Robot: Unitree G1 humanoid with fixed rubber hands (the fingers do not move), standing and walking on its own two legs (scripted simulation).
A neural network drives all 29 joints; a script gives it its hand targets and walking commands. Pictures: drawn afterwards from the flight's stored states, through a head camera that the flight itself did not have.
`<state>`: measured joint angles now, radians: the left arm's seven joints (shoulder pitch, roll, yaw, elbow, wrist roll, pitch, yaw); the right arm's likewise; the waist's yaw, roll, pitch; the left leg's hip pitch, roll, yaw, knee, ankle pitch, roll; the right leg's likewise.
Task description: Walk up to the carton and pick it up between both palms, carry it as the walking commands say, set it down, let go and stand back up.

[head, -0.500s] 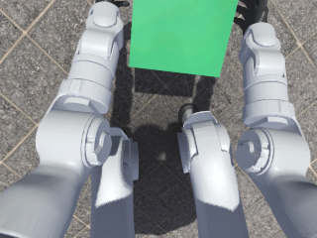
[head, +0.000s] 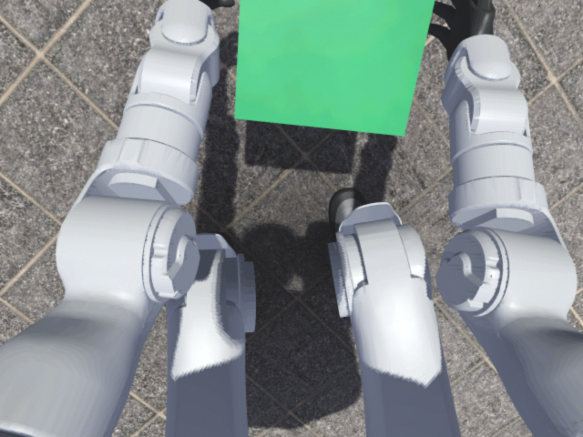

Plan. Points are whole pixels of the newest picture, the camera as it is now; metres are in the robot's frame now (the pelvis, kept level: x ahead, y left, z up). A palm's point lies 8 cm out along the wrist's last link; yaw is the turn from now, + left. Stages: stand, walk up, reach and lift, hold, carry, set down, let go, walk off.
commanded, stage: set down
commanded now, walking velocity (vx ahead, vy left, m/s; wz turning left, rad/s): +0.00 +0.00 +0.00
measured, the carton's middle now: (324, 5) +0.54 -0.12 -0.29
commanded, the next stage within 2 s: none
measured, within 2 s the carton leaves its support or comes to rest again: rests again in 0.48 s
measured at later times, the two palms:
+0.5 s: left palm out of the picture +0.55 +0.03 -0.20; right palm (466, 32) +0.48 -0.25 -0.20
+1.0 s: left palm (176, 15) +0.54 +0.05 -0.22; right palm (485, 45) +0.46 -0.28 -0.22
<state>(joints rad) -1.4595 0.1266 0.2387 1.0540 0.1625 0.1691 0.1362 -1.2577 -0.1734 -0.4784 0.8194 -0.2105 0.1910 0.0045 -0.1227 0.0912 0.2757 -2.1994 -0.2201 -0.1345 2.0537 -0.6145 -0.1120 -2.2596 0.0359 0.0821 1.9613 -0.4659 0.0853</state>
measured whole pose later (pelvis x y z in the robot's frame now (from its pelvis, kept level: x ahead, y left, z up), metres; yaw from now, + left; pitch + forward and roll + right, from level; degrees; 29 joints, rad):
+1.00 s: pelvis +0.00 +0.00 +0.00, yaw +1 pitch +44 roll -1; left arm -1.43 0.24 0.01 1.07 -0.03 0.08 0.15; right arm -1.30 -0.30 -0.50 1.07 -0.13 -0.02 -0.03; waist -0.13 0.08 0.31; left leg -2.20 -0.21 -0.12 2.06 -0.62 -0.11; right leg -2.26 0.02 0.08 1.98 -0.48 0.09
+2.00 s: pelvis -0.01 +0.00 +0.13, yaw -2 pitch +25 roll +0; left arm -1.29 0.29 0.10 0.61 -0.08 0.41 0.19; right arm -1.27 -0.34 -0.31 0.64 0.06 0.35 -0.08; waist -0.13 0.08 0.51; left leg -1.55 -0.11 -0.10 1.69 -0.58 -0.06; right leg -1.62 0.05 0.09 1.60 -0.42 0.08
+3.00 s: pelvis +0.10 -0.03 +0.32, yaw -2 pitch +30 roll +1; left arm -0.16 0.10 0.14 0.40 0.11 0.12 0.07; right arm -0.21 -0.20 -0.15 0.51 -0.05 0.10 0.13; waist -0.10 0.01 -0.13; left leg -0.91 -0.03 -0.11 0.74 -0.35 -0.05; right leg -1.01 0.03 0.09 0.74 -0.25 0.01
